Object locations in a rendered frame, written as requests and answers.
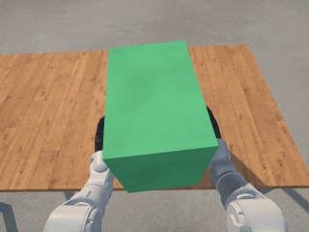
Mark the left robot hand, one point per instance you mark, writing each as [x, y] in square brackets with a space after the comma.
[99, 135]

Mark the table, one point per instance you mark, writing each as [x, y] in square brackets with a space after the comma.
[51, 103]

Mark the left robot upper arm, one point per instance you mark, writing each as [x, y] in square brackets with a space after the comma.
[75, 218]

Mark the robot left forearm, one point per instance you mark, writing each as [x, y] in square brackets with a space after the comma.
[98, 189]

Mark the robot right forearm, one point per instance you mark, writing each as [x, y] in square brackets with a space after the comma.
[228, 181]

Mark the right robot hand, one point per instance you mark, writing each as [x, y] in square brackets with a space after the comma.
[214, 124]

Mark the carton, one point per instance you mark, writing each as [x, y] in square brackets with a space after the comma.
[157, 130]

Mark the right robot upper arm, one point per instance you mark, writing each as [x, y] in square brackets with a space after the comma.
[254, 215]

